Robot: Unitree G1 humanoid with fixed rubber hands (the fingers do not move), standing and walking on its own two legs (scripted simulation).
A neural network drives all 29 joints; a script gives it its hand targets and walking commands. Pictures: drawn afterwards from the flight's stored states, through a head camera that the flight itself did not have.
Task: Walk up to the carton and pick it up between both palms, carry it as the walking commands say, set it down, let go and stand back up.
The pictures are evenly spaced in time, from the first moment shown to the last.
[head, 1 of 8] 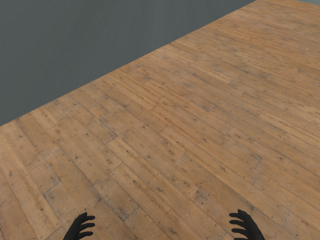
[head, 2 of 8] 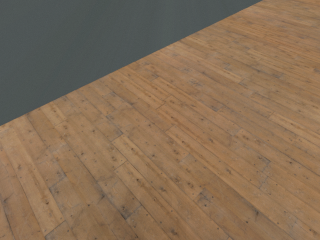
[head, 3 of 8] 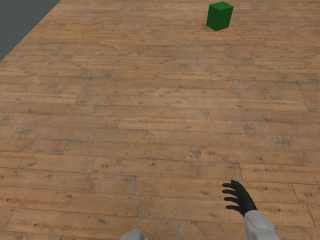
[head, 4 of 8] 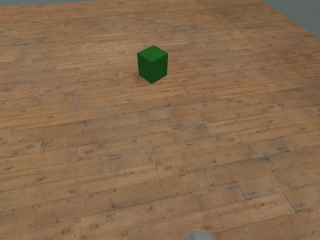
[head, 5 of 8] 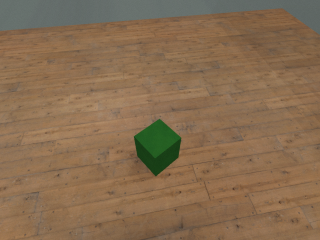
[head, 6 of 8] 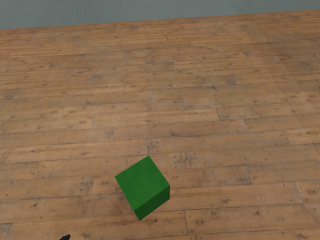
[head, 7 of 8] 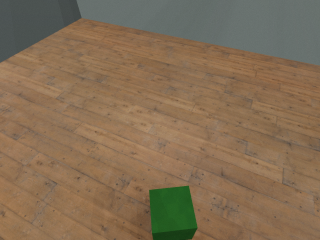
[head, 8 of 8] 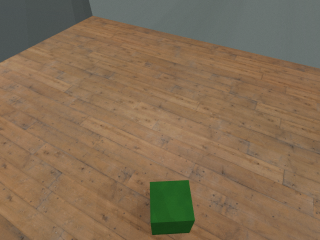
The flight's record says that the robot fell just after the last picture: no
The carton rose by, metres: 0.00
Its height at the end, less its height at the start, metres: +0.00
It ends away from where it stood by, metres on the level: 0.00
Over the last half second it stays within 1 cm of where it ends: yes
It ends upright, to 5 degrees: yes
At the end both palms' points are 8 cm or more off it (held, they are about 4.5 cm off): yes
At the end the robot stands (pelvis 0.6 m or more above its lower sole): yes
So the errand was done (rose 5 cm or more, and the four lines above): no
